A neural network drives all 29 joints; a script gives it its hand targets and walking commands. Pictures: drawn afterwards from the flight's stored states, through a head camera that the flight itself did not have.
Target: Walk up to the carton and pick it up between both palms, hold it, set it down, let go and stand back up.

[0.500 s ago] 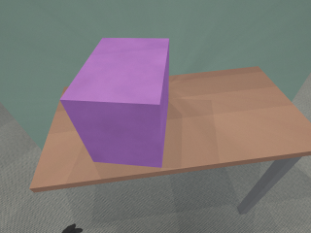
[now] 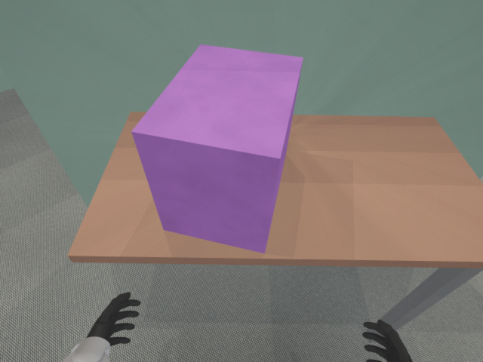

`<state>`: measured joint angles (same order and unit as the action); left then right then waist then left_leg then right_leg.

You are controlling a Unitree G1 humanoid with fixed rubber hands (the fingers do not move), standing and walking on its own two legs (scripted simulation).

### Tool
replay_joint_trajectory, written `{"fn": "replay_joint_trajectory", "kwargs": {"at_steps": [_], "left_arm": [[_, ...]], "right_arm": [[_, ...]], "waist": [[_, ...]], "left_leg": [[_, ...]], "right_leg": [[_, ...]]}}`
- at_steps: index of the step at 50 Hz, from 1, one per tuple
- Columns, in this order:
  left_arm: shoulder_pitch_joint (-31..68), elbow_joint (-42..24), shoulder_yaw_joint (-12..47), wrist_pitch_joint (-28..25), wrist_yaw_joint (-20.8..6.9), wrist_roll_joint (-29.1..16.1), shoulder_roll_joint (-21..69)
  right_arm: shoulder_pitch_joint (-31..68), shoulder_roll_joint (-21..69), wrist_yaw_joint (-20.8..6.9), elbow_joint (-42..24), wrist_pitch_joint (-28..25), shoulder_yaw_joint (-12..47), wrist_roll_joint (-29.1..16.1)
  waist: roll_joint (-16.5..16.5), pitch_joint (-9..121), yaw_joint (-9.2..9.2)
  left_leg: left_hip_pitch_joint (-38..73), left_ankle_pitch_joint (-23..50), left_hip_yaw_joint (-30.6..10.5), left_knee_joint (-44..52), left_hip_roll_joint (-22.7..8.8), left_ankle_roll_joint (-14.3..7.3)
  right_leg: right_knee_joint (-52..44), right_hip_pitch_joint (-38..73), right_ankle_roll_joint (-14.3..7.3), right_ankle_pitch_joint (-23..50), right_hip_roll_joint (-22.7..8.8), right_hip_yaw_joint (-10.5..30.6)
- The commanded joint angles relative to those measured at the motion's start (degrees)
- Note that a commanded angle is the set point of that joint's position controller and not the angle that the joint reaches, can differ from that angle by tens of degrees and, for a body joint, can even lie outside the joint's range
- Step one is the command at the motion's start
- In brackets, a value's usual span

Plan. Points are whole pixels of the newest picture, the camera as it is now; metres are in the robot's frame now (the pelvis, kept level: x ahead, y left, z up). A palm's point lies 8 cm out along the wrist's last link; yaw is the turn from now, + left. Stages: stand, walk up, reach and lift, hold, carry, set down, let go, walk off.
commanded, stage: reach and lift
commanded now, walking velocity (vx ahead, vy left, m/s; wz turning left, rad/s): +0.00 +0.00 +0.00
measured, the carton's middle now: (231, 145) +0.50 +0.04 +0.08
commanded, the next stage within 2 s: none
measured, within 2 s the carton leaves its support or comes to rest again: neither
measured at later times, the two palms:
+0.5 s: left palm (75, 328) +0.19 +0.26 +0.00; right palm out of the picture +0.15 -0.20 -0.02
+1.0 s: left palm (32, 316) +0.20 +0.31 +0.03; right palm (356, 310) +0.20 -0.14 +0.04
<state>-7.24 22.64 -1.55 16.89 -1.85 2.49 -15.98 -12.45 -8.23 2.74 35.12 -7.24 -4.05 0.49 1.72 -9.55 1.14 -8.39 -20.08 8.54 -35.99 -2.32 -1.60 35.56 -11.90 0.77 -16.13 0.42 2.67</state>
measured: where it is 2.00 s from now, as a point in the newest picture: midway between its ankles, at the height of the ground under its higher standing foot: outside the picture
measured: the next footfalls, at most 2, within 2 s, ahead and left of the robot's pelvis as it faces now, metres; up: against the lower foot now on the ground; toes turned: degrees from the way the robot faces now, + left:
none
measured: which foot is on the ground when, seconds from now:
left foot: down 0.00-1.00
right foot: down 0.00-1.00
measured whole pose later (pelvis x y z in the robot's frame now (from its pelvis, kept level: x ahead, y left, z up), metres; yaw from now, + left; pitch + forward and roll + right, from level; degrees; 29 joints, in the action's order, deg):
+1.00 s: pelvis +0.06 +0.02 +0.02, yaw +4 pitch -6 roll -3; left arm -24.5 -3.5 -4.4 2.6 -11.1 -14.1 -28.6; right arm -36.1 0.3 16.4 -11.3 1.1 5.1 -9.0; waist 1.7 -7.3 -3.5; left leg -0.5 -18.9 5.3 -25.5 -1.3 -2.4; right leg 16.8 1.3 2.0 -11.8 -0.1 -0.7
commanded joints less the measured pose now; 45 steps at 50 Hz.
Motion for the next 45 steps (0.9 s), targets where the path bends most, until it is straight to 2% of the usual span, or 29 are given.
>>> {"fn": "replay_joint_trajectory", "kwargs": {"at_steps": [1, 8, 14, 18, 23, 24, 25, 27, 29, 32, 36, 38, 39, 43, 44, 45], "left_arm": [[4.54, -7.86, -3.41, -3.25, -0.62, -1.39, -10.20], [2.38, -7.45, -3.81, -9.15, -3.28, -3.77, -11.11], [1.41, -7.31, -4.62, -12.91, -5.45, -5.59, -13.67], [0.86, -8.36, -5.45, -14.11, -6.61, -6.71, -15.81], [0.42, -11.98, -5.94, -13.22, -7.37, -8.52, -18.29], [4.06, -13.87, -6.82, -14.06, -7.65, -10.89, -19.62], [3.23, -12.05, -6.71, -13.58, -7.79, -11.73, -19.82], [3.95, -15.24, -7.31, -13.22, -7.87, -12.38, -20.82], [3.64, -16.91, -7.49, -12.02, -8.23, -11.92, -20.85], [0.05, -19.74, -8.25, -11.01, -8.74, -12.16, -21.50], [-6.12, -22.77, -8.76, -10.14, -9.77, -12.41, -21.38], [-7.75, -26.54, -8.91, -11.50, -9.77, -13.34, -21.50], [-8.72, -26.46, -8.69, -11.93, -9.84, -13.70, -21.47], [-11.92, -32.01, -8.91, -14.55, -9.47, -14.83, -22.47], [-12.18, -32.97, -8.68, -15.10, -9.42, -15.04, -22.41], [-14.05, -32.00, -8.17, -14.97, -9.50, -15.34, -22.02]], "right_arm": [[-2.48, -6.22, 1.23, -9.38, 0.04, -2.10, 0.20], [-5.52, -3.51, 2.68, -19.16, 1.29, -0.02, -0.39], [-8.62, -1.61, 4.48, -25.56, 1.92, 2.37, -1.73], [-10.88, -0.16, 5.96, -29.18, 2.84, 4.23, -2.66], [-13.96, 2.45, 8.15, -33.84, 4.51, 6.16, -3.40], [-10.80, 4.38, 8.92, -39.90, 4.27, 6.98, -4.25], [-11.78, 6.13, 9.59, -39.35, 5.18, 8.10, -4.02], [-12.95, 7.09, 10.73, -41.74, 6.33, 8.89, -4.61], [-13.17, 7.15, 11.57, -41.66, 8.18, 9.48, -5.12], [-16.01, 7.03, 13.01, -43.51, 9.88, 9.53, -6.05], [-19.87, 6.66, 14.00, -46.13, 10.49, 9.31, -7.52], [-21.06, 6.04, 14.02, -49.54, 9.28, 9.01, -7.85], [-21.75, 6.24, 13.99, -50.01, 8.97, 8.79, -7.80], [-24.34, 6.19, 13.50, -53.34, 7.20, 9.19, -9.12], [-24.50, 6.27, 13.38, -54.61, 6.71, 9.09, -9.22], [-25.98, 6.36, 13.50, -53.60, 6.94, 8.75, -8.90]], "waist": [[-5.05, 5.81, 0.93], [-5.84, 4.49, 0.41], [-4.09, 3.43, -0.05], [-3.18, 2.43, -0.77], [-2.30, 1.41, -1.41], [-0.51, 2.77, -1.94], [-0.12, 0.79, -1.67], [-1.76, 1.73, -1.82], [-5.13, 1.19, -2.01], [-7.06, 2.76, -1.72], [-6.76, 4.71, -2.12], [-7.33, 5.99, -2.66], [-7.47, 6.21, -2.40], [-10.04, 5.55, -3.73], [-10.65, 5.69, -3.74], [-9.74, 5.38, -3.03]], "left_leg": [[-4.60, 4.08, 0.57, 16.40, -0.05, 0.62], [-17.71, -0.96, 1.36, 23.64, -2.70, -3.66], [-18.01, -2.36, 0.94, 24.06, -2.97, -4.42], [-13.72, -1.63, 0.24, 23.15, -2.43, -3.68], [-3.75, 0.53, -1.18, 20.58, -1.22, -1.45], [-2.17, 0.80, -0.03, 19.14, 0.62, -1.15], [1.55, 0.60, -0.71, 18.09, 1.28, -0.77], [4.31, 1.23, -1.48, 17.85, 0.80, -0.50], [3.74, 2.17, -1.82, 18.60, 0.21, -0.09], [4.24, 6.44, -2.62, 18.65, -0.05, 0.84], [6.31, 15.97, -3.60, 17.36, -0.06, 2.16], [7.41, 20.52, -4.22, 16.30, -0.03, 2.78], [7.47, 20.55, -4.47, 16.20, 0.09, 2.87], [7.16, 26.86, -5.77, 15.13, -0.67, 3.87], [7.34, 27.48, -5.97, 14.85, -0.76, 3.91], [7.67, 27.60, -6.39, 14.96, -0.89, 3.89]], "right_leg": [[-8.65, 8.61, -2.13, 9.79, 1.85, -1.41], [-7.93, 25.07, -1.07, 10.65, 4.45, -2.89], [-9.08, 26.22, -0.48, 8.81, 3.88, -2.59], [-11.30, 22.87, -0.17, 7.61, 2.32, -1.50], [-16.17, 13.44, 0.02, 6.88, -0.72, 0.06], [-18.17, 10.59, -0.64, 3.68, -1.66, 0.40], [-19.87, 6.11, -0.92, 2.48, -3.21, 1.17], [-20.86, 4.28, -0.98, 2.05, -3.47, 1.15], [-20.51, 5.72, -1.68, 2.81, -3.26, 0.52], [-19.81, 7.89, -1.82, 9.41, -3.35, 0.08], [-19.52, 9.91, -1.77, 18.03, -2.65, -1.09], [-19.50, 10.15, -2.05, 20.88, -2.23, -1.19], [-19.82, 10.25, -2.05, 20.90, -2.37, -1.17], [-19.82, 11.02, -3.30, 21.39, -1.77, -1.21], [-20.17, 10.45, -3.55, 20.38, -1.73, -1.15], [-20.43, 10.41, -3.58, 20.07, -1.53, -1.24]]}}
